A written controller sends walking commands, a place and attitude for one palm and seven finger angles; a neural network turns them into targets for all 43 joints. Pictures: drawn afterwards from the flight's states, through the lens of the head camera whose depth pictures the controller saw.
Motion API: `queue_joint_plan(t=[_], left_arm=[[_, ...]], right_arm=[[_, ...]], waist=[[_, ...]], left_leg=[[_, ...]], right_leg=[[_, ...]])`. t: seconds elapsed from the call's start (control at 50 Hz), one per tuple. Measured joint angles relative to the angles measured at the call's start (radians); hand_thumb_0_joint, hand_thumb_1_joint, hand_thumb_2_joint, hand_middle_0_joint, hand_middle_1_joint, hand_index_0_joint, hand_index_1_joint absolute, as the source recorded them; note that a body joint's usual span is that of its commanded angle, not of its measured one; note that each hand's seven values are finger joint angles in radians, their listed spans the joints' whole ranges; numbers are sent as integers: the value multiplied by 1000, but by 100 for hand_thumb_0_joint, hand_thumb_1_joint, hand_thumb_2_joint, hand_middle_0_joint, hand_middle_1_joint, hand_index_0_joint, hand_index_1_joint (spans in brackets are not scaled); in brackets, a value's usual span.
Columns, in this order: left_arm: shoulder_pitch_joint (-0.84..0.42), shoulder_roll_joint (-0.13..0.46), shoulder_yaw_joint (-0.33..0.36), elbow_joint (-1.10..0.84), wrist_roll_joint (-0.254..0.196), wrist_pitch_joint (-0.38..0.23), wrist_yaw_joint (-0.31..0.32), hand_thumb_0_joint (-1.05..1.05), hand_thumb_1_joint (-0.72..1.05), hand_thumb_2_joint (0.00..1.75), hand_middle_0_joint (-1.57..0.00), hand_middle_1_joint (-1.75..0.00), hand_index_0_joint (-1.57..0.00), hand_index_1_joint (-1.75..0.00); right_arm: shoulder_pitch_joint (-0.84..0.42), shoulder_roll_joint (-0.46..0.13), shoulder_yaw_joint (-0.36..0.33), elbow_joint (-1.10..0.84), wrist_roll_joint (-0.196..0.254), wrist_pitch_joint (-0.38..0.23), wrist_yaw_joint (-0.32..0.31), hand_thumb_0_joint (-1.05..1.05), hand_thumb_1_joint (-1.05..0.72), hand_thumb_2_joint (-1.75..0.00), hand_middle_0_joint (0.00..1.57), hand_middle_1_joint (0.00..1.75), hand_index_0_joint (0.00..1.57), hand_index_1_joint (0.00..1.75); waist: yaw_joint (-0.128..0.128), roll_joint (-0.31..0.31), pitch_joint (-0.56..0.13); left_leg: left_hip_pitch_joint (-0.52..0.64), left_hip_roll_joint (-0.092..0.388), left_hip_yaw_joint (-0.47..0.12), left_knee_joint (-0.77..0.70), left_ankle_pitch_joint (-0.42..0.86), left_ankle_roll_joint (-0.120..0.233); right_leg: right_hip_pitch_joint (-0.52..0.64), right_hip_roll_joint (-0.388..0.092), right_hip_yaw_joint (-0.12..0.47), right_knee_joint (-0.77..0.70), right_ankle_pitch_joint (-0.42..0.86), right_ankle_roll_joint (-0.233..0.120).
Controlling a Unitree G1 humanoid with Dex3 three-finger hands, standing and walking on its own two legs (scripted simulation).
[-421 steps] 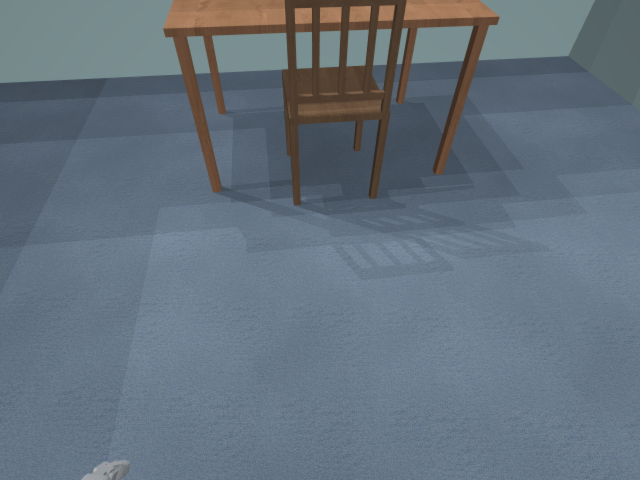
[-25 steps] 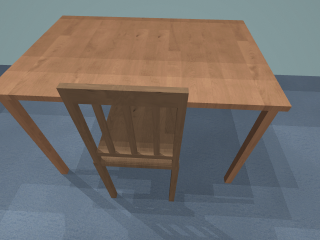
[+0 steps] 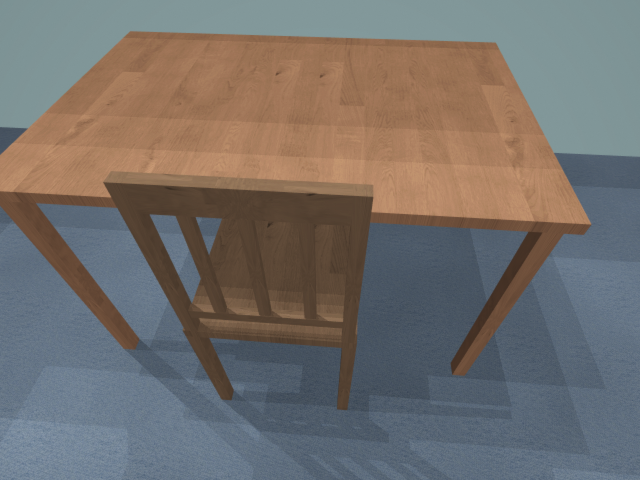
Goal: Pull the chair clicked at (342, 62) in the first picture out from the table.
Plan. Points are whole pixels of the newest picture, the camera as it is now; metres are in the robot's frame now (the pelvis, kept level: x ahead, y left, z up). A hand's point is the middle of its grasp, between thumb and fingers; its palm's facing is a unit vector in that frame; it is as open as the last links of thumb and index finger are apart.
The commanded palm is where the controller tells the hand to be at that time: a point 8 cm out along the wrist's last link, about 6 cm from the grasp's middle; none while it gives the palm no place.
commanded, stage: come to a stop and stand still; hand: left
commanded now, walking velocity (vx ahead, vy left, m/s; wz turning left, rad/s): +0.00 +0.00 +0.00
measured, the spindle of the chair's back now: (256, 270) +0.47 +0.15 -0.09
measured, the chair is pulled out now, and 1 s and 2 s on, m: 0.00 0.00 0.00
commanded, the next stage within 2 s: look again from close up in 0.32 s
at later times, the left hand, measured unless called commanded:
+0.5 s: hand out of the picture -0.02 +0.15 -0.18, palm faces +0.02 -0.98 -0.20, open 7.4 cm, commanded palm none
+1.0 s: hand out of the picture +0.00 +0.24 -0.18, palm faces -0.02 -0.98 -0.22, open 7.4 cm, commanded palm none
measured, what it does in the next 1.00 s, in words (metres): shifts its weight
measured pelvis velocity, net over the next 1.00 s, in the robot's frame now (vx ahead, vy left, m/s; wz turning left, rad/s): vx -0.01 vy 0.05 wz -0.03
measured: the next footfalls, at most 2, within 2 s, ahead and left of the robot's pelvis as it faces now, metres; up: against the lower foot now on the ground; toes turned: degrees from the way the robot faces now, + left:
none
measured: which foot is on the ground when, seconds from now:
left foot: down 0.00-1.00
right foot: down 0.00-1.00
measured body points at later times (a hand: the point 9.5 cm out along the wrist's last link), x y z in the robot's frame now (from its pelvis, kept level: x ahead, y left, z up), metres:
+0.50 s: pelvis +0.00 +0.00 +0.00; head +0.03 -0.01 +0.45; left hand -0.02 +0.20 -0.16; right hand +0.01 -0.23 -0.17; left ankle +0.00 +0.13 -0.73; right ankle -0.07 -0.07 -0.74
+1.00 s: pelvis -0.01 +0.05 +0.00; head +0.00 +0.06 +0.45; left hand +0.00 +0.29 -0.16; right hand -0.01 -0.17 -0.16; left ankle +0.00 +0.12 -0.74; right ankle -0.07 -0.07 -0.74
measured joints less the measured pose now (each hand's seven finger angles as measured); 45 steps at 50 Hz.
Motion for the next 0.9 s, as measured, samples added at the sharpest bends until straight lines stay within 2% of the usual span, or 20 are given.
queue_joint_plan(t=[0.42, 0.48, 0.52, 0.56, 0.6, 0.74, 0.9], left_arm=[[-10, 13, 5, -9, -2, 4, 1, 1, 90, 90, -20, -30, -20, -30], [10, 0, 2, -37, 14, -30, 16, 1, 90, 90, -20, -30, -20, -30], [28, -3, -1, -62, 19, -38, 14, 1, 90, 90, -20, -30, -20, -30], [40, 2, -4, -80, 18, -37, 10, 1, 90, 90, -20, -30, -20, -30], [38, 15, -3, -91, 14, -25, 8, 1, 90, 90, -20, -30, -20, -30], [-21, 52, -1, -130, 12, 5, 5, 1, 91, 90, -20, -30, -20, -30], [-31, 81, -2, -144, 12, 13, -7, 1, 91, 90, -20, -30, -20, -30]], right_arm=[[-3, 1, 3, 2, 0, 9, -4, 0, -92, -90, 20, 30, 20, 30], [-7, -16, -5, -37, -1, 13, 8, 1, -93, -90, 20, 30, 20, 30], [-7, -27, -13, -79, -1, 4, 14, 1, -93, -90, 20, 30, 20, 30], [-2, -32, -16, -111, 0, -10, 16, 1, -93, -90, 20, 30, 20, 30], [6, -28, -15, -126, -1, -21, 14, 1, -92, -90, 20, 30, 20, 30], [17, -25, -2, -117, -6, -6, 12, 1, -94, -90, 20, 30, 20, 30], [30, -26, 11, -116, -7, -10, 28, 1, -93, -90, 20, 30, 20, 30]], waist=[[1, 0, 7], [3, 17, 5], [-5, 22, 9], [-16, 22, 5], [-25, 14, -5], [-8, 3, -26], [-8, -11, -25]], left_leg=[[16, 13, -3, 15, -23, -12], [-82, 21, -17, 193, -84, 14], [-113, 14, -15, 249, -114, 28], [-100, 0, -6, 207, -81, 37], [-79, -9, -3, 179, -103, 39], [-70, -37, 1, 169, -96, 63], [-69, -69, 16, 93, -44, 90]], right_leg=[[28, 13, 0, -11, -10, -9], [-10, 28, 7, -1, 0, -1], [-37, 31, 18, 31, -7, -6], [-60, 29, 25, 80, -28, -4], [-77, 21, 24, 133, -61, 5], [-66, -8, 25, 127, -53, 32], [-87, -41, 36, 96, -22, 60]])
